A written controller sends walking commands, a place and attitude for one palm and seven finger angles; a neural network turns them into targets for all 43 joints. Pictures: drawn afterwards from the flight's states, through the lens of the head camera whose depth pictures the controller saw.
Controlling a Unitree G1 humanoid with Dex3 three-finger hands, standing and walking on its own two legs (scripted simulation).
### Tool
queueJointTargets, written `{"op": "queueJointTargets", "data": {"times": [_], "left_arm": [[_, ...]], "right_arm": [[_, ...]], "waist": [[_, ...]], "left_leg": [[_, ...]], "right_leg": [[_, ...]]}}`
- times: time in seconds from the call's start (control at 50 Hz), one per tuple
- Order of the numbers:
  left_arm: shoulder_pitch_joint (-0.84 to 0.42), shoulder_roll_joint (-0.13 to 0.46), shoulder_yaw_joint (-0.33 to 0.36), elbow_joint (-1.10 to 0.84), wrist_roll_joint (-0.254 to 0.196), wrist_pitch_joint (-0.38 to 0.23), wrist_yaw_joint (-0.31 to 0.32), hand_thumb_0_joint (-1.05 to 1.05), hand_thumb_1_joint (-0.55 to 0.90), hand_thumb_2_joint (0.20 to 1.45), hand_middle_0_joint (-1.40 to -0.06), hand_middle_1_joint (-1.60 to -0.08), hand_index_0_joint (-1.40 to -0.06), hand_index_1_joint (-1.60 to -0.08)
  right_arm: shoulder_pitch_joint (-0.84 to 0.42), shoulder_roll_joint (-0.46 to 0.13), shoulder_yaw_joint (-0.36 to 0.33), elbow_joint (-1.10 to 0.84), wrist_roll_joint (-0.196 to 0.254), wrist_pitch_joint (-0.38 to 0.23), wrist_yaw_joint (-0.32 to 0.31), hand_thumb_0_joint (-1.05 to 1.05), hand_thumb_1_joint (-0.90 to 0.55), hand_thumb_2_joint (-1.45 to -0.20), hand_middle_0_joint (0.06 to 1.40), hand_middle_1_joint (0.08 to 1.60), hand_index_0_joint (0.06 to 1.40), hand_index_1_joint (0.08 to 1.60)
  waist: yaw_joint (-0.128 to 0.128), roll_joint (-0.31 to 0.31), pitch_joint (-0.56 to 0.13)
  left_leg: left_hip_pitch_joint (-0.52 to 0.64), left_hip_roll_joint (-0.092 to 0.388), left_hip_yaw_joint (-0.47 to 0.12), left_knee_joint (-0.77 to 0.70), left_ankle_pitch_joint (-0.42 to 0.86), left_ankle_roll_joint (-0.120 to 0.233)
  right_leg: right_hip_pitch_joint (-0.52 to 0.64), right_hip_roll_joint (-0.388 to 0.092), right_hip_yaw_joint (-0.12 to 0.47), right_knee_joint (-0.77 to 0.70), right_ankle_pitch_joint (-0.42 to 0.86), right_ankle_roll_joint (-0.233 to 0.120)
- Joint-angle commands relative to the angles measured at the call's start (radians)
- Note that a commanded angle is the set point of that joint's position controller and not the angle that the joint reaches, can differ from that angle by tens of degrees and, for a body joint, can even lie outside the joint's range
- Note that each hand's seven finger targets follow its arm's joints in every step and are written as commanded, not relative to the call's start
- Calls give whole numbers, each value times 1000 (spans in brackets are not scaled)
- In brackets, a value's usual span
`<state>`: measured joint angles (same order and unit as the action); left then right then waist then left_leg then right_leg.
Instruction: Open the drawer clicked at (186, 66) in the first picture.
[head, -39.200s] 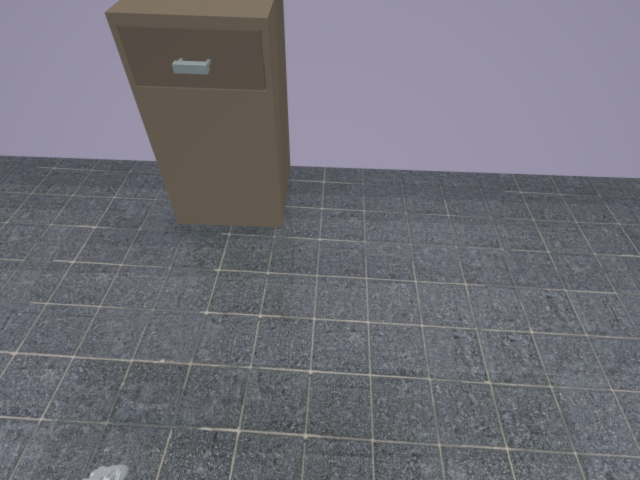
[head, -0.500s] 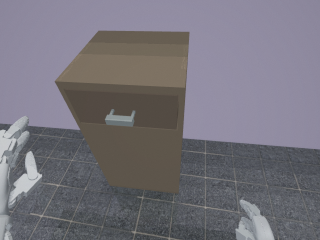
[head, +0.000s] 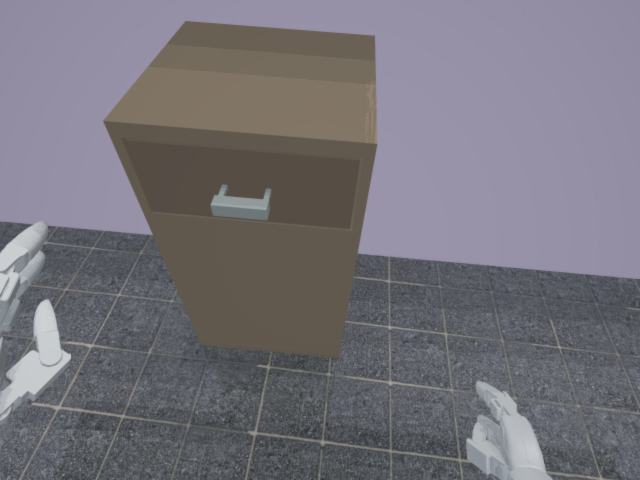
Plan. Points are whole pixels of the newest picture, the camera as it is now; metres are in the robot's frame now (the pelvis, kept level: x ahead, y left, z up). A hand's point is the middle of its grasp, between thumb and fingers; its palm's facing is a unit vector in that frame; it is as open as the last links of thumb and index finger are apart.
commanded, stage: step back with the hand held close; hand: left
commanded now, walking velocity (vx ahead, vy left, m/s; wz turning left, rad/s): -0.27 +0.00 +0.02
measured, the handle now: (243, 199) +0.59 +0.18 -0.03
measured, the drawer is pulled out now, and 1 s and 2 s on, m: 0.00 0.00 0.00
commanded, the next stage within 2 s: stop stepping back and stand still in 0.68 s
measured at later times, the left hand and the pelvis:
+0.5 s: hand (1, 446) +0.12 +0.25 +0.16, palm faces +0.35 -0.83 -0.44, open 7.4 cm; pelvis -0.08 +0.00 +0.00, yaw +2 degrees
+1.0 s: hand out of the picture -0.06 +0.18 +0.18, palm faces +0.36 -0.78 -0.51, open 7.4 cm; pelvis -0.23 -0.06 +0.01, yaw -1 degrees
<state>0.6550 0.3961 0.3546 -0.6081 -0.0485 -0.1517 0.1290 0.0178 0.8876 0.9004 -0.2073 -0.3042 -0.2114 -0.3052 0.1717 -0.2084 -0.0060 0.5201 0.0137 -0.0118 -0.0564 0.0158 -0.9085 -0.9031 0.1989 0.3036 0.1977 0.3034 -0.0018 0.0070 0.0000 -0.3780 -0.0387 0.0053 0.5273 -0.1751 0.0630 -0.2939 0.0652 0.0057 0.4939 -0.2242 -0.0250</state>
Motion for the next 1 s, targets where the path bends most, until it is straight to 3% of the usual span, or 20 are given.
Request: {"op": "queueJointTargets", "data": {"times": [0.0, 0.08, 0.16, 0.24, 0.28, 0.32, 0.38, 0.42, 0.46, 0.5, 0.6, 0.66, 0.78, 0.8, 0.84, 0.86, 0.88, 0.9, 0.94, 0.98], "left_arm": [[-23, 121, 109, -232, 14, -72, 28, 0, 900, 900, -200, -300, -200, -300], [-64, 138, 130, -268, 32, -72, 29, 0, 900, 900, -200, -300, -200, -300], [-35, 118, 110, -251, 12, -79, 27, 0, 900, 900, -200, -300, -200, -300], [-57, 124, 94, -230, -6, -99, 36, 0, 900, 900, -200, -300, -200, -300], [-55, 144, 113, -215, -8, -103, 43, 0, 900, 900, -200, -300, -200, -300], [-53, 141, 115, -186, 0, -89, 40, 0, 900, 900, -200, -300, -200, -300], [-107, 165, 113, -205, 5, -78, 26, 0, 900, 900, -200, -300, -200, -300], [-95, 189, 131, -231, 12, -88, 28, 0, 900, 900, -200, -300, -200, -300], [-6, 167, 121, -201, 3, -94, 20, 0, 900, 900, -200, -300, -200, -300], [25, 153, 114, -279, -8, -94, 5, 0, 900, 900, -200, -300, -200, -300], [57, 129, 99, -304, -8, -66, 21, 0, 900, 900, -200, -300, -200, -300], [30, 137, 108, -273, -19, -55, 28, 0, 900, 900, -200, -300, -200, -300], [68, 193, 163, -275, -32, -67, 21, 0, 900, 900, -200, -300, -200, -300], [89, 192, 161, -270, -35, -72, 17, 0, 900, 900, -200, -300, -200, -300], [61, 257, 214, -260, -34, -81, 28, 0, 900, 900, -200, -300, -200, -300], [8, 252, 226, -253, -36, -81, 47, 0, 900, 900, -200, -300, -200, -300], [-20, 217, 189, -249, -22, -86, 41, 0, 900, 900, -200, -300, -200, -300], [9, 182, 170, -180, -18, -76, 41, 0, 900, 900, -200, -300, -200, -300], [-8, 153, 128, -94, 0, -69, 44, 0, 900, 900, -200, -300, -200, -300], [-106, 134, 84, -32, 5, -79, 41, 0, 900, 900, -200, -300, -200, -300]], "right_arm": [[-68, -147, -46, -163, -13, -84, -18, 0, -900, -900, 200, 300, 200, 300], [-49, -148, -49, -156, -27, -116, -21, 0, -900, -900, 200, 300, 200, 300], [-53, -136, -44, -133, -26, -134, -11, 0, -900, -900, 200, 300, 200, 300], [-48, -120, -54, -89, -6, -128, 0, 0, -900, -900, 200, 300, 200, 300], [-69, -120, -68, -76, -5, -116, -5, 0, -900, -900, 200, 300, 200, 300], [-92, -96, -59, -89, -8, -95, -10, 0, -900, -900, 200, 300, 200, 300], [-115, -92, -32, -91, -12, -72, -29, 0, -900, -900, 200, 300, 200, 300], [-86, -115, -52, -84, -9, -71, -26, 0, -900, -900, 200, 300, 200, 300], [-41, -96, -63, -93, -21, -99, -2, 0, -900, -900, 200, 300, 200, 300], [-42, -104, -55, -85, -46, -120, 7, 0, -900, -900, 200, 300, 200, 300], [-51, -119, -59, -65, -32, -149, 13, 0, -900, -900, 200, 300, 200, 300], [-63, -125, -48, -54, -41, -155, 6, 0, -900, -900, 200, 300, 200, 300], [-80, -118, -33, -70, -33, -156, 8, 0, -900, -900, 200, 300, 200, 300], [-75, -102, -28, -77, -24, -147, 13, 0, -900, -900, 200, 300, 200, 300], [-104, -107, -29, -65, -16, -118, 14, 0, -900, -900, 200, 300, 200, 300], [-90, -116, -27, -44, -27, -116, 8, 0, -900, -900, 200, 300, 200, 300], [-89, -125, -32, -49, -5, -122, 10, 0, -900, -900, 200, 300, 200, 300], [-58, -106, -37, -36, 0, -122, 3, 0, -900, -900, 200, 300, 200, 300], [-68, -90, -19, -45, 0, -110, -13, 0, -900, -900, 200, 300, 200, 300], [-78, -107, -21, -36, 3, -114, -21, 0, -900, -900, 200, 300, 200, 300]], "waist": [[3, 140, -76], [8, 148, -86], [-4, 65, -77], [-12, -92, -194], [-5, -123, -181], [4, -126, -111], [-13, 2, -21], [5, 197, -128], [6, 178, -229], [14, 189, -239], [4, 136, -229], [-6, 194, -180], [13, 217, -201], [8, 136, -180], [24, -194, -104], [9, -137, -71], [5, -192, -117], [-21, -165, -119], [-24, -82, -103], [-15, -76, -28]], "left_leg": [[-283, 215, -256, -304, -381, 31], [-397, 265, -289, -365, -523, 50], [-226, 189, -227, -248, -363, 7], [157, 42, -67, 138, -4, -61], [138, 0, -61, 346, -137, -74], [1, 22, -90, 380, -220, -76], [22, 25, -51, -57, 1, -80], [140, 209, -202, -150, 665, -36], [237, 309, -253, -118, 841, 31], [138, 345, -285, -171, 684, 59], [208, 302, -204, -184, 543, 76], [98, 298, -220, -281, 224, 75], [2, 154, -113, -308, -203, -28], [44, 79, -40, -197, -210, -68], [36, -27, -23, 373, -192, -113], [-105, -11, -62, 531, -220, -106], [-232, -28, -76, 604, -231, -104], [-258, 21, -74, 588, -166, -95], [-252, 39, 1, 458, -110, -85], [-207, 39, 33, 341, -107, -63]], "right_leg": [[249, -14, 47, 130, -7, 18], [310, 17, 31, 269, -70, 24], [162, -20, 87, 57, -104, -18], [-95, -198, 245, -159, 162, -70], [-168, -298, 315, -210, 194, -124], [-98, -328, 285, -160, 341, -148], [-25, -171, 136, -38, 467, -47], [3, -24, 31, 154, 163, 21], [-66, -9, 49, 305, -197, 12], [-52, -2, 77, 480, -311, 19], [-102, -5, 9, 423, -250, 50], [-32, 7, -9, 378, -293, 52], [206, 20, -99, -88, -152, 2], [157, -36, -63, -227, -126, -16], [-185, -381, 341, -407, -234, -110], [-160, -431, 296, -360, -63, -129], [3, -382, 288, -258, 292, -67], [110, -338, 150, -155, 523, -30], [203, -306, 99, -127, 607, -51], [179, -305, 105, -157, 485, -34]]}}
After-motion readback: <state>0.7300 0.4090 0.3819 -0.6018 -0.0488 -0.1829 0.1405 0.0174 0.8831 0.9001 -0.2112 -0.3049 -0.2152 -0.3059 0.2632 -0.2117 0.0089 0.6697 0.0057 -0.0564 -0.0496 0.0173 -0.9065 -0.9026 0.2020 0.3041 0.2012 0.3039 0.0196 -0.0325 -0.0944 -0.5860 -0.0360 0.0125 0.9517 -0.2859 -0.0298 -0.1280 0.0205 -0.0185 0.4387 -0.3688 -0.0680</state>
